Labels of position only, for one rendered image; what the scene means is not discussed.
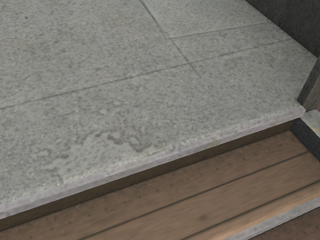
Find stairs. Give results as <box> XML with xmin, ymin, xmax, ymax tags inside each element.
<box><xmin>0</xmin><ymin>119</ymin><xmax>320</xmax><ymax>240</ymax></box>

